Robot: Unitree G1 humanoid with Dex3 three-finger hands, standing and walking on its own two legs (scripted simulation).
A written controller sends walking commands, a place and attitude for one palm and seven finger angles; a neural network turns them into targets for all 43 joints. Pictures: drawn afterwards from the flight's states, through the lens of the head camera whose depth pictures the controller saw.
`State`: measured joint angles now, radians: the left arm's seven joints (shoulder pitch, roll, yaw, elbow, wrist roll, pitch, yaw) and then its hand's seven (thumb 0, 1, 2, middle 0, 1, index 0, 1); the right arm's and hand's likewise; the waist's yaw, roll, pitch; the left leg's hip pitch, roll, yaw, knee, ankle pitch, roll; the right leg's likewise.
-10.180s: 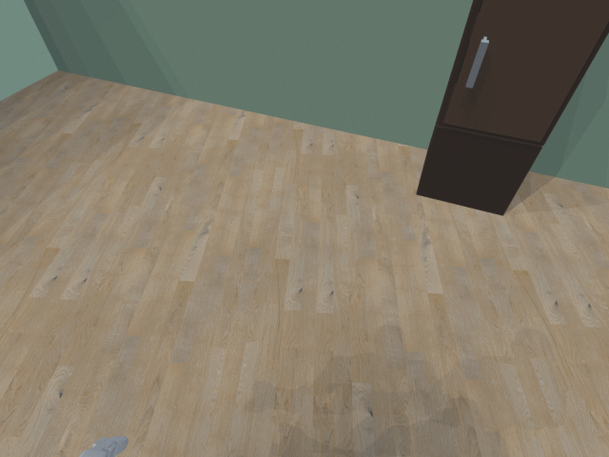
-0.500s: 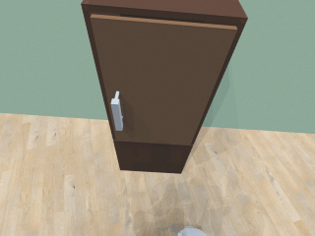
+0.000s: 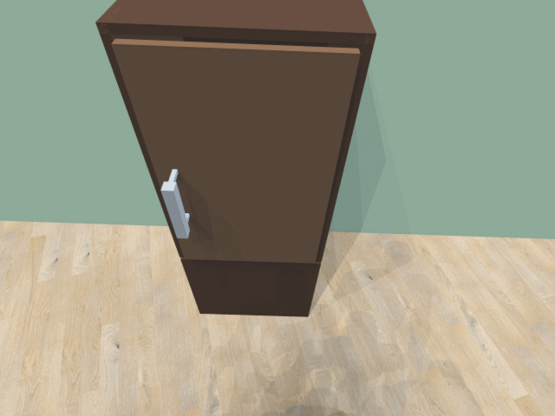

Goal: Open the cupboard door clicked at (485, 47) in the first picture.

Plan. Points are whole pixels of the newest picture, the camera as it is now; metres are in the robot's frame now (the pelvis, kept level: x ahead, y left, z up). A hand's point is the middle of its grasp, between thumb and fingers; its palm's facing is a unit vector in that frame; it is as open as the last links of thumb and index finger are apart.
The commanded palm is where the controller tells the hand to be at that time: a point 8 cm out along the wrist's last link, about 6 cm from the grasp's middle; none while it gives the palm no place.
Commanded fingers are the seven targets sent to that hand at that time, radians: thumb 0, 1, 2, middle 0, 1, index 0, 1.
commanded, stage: come to a stop and stand still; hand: left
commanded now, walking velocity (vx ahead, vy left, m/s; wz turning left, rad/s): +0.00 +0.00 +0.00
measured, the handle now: (178, 204) +0.53 +0.24 -0.07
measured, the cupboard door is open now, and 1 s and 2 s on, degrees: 0 0 0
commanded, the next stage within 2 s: look again from close up in 0.14 s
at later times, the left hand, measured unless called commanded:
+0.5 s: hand out of the picture -0.03 +0.19 -0.16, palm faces +0.01 -0.97 -0.23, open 7.4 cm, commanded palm none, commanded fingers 0.00 0.90 0.90 -0.20 -0.30 -0.20 -0.30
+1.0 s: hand out of the picture +0.13 +0.21 -0.08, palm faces +0.26 -0.94 -0.21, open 7.3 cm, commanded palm +0.09 +0.25 -0.07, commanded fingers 0.00 0.71 0.82 -0.21 -0.42 -0.21 -0.42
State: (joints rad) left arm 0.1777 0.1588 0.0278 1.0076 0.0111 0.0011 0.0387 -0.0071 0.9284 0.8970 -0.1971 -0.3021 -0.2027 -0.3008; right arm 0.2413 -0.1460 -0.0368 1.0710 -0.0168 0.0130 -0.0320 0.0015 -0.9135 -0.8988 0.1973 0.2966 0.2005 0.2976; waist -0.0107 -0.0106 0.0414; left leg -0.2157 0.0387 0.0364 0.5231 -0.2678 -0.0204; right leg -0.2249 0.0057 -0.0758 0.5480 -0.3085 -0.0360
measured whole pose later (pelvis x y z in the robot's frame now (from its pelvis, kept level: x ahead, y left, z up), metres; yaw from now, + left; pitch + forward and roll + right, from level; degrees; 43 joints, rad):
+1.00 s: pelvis +0.00 +0.01 +0.00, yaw +0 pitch +0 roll +0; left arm 0.45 0.18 0.04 0.36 -0.13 -0.05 0.11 0.03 0.92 0.88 -0.20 -0.32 -0.21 -0.32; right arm 0.34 -0.22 0.00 0.94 0.03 -0.21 -0.07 0.02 -0.92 -0.90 0.20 0.30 0.20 0.30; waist 0.00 0.02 -0.01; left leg -0.24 0.00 0.04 0.53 -0.29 0.01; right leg -0.25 -0.03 -0.07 0.55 -0.30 -0.01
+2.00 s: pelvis -0.05 +0.03 -0.10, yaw +0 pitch +18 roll -3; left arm 0.23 0.32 0.29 0.15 -0.32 -0.40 -0.41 0.00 -0.23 0.41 -0.28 -1.03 -0.28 -1.03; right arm 0.23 -0.27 -0.02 0.54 0.03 -0.22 -0.06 0.01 -0.90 -0.90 0.20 0.30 0.20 0.30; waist -0.02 0.00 -0.13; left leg -1.04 0.03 -0.01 1.26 -0.53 0.03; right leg -0.99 -0.03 -0.09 1.20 -0.51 0.00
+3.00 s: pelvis -0.03 +0.02 -0.10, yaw +0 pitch +20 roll -3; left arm 0.03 0.40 0.44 0.37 -0.37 -0.39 -0.53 -0.01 -0.50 0.30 -0.30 -1.20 -0.30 -1.20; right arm 0.24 -0.27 0.02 0.53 0.03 -0.18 -0.05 0.01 -0.90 -0.90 0.20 0.30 0.21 0.30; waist -0.01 0.02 -0.15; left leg -1.03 0.04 -0.01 1.23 -0.54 0.01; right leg -1.00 -0.01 -0.10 1.17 -0.52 -0.02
